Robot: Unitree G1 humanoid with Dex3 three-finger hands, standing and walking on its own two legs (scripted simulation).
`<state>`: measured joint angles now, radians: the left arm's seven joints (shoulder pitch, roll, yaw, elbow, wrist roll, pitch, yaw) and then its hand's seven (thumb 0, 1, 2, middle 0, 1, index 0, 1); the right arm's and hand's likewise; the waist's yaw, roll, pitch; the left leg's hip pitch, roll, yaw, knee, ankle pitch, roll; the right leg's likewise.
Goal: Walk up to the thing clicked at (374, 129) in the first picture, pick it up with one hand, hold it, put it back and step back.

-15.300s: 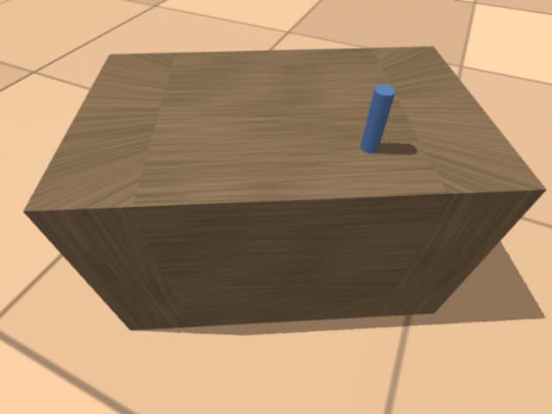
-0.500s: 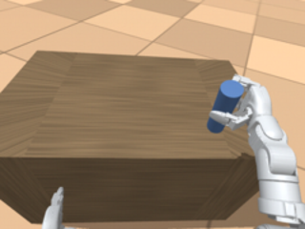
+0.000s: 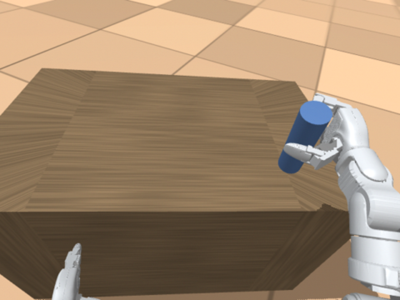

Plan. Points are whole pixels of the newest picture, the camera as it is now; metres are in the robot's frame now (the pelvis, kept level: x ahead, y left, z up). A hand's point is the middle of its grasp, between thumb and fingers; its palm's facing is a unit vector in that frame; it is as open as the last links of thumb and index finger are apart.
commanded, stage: hold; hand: right
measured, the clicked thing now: (300, 142) +0.33 -0.15 +0.21
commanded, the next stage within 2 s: none
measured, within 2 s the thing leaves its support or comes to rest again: neither
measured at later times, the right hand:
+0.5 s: hand (312, 126) +0.34 -0.16 +0.24, palm faces -0.01 +1.00 -0.05, open 8.4 cm
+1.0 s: hand (313, 136) +0.32 -0.16 +0.22, palm faces +0.01 +1.00 -0.06, open 8.4 cm
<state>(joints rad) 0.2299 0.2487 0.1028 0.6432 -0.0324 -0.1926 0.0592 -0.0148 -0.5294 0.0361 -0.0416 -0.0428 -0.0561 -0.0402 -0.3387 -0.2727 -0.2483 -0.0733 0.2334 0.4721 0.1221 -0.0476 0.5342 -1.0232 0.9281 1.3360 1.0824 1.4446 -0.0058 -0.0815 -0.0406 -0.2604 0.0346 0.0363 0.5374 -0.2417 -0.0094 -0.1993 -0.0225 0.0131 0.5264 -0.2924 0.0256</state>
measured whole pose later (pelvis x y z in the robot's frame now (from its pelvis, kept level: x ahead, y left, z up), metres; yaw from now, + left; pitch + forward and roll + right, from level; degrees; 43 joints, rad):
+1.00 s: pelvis +0.00 +0.00 +0.00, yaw +0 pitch -2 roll +0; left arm 0.23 0.25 0.10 0.66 -0.03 -0.22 0.06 -0.02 -0.54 0.05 -0.04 -0.04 -0.05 -0.04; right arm -0.30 -0.28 -0.27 -0.15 0.24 0.54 0.15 -0.04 0.53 -1.01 0.93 1.33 1.08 1.44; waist -0.01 -0.08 -0.05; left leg -0.27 0.04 0.04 0.56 -0.25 -0.01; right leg -0.21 -0.02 0.02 0.55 -0.30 0.03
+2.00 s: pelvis +0.00 +0.00 +0.00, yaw +0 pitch -2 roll +0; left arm 0.23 0.25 0.10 0.67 -0.03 -0.23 0.06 -0.02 -0.55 0.05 -0.04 -0.04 -0.05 -0.05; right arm -0.32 -0.28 -0.26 -0.11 0.24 0.52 0.15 -0.03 0.52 -1.00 0.93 1.33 1.08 1.44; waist -0.01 -0.09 -0.05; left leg -0.26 0.03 0.04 0.56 -0.25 -0.01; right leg -0.21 -0.02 0.02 0.55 -0.30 0.03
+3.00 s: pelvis +0.00 +0.00 +0.00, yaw +1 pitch +2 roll +0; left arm 0.22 0.22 0.06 0.68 -0.01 -0.26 0.07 -0.01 -0.55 0.06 -0.04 -0.04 -0.05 -0.04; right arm -0.54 -0.25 -0.22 0.42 0.17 0.22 0.07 -0.02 0.51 -1.01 0.93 1.33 1.06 1.44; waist 0.04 -0.04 -0.02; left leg -0.38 0.02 0.02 0.59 -0.25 0.00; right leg -0.31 -0.03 0.00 0.58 -0.30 0.03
